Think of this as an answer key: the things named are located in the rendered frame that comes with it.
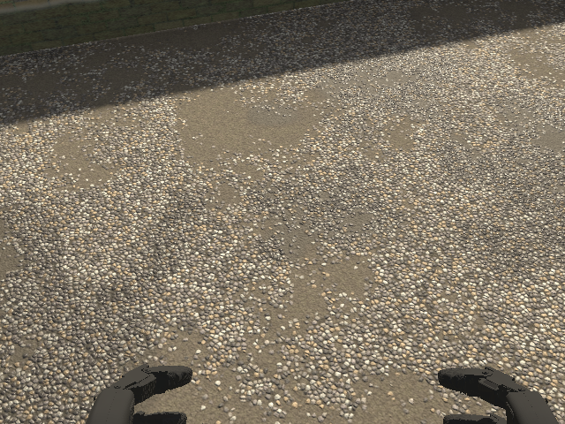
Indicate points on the left robot hand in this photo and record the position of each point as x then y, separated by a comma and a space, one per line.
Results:
115, 405

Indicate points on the right robot hand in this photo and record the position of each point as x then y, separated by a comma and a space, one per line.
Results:
522, 405

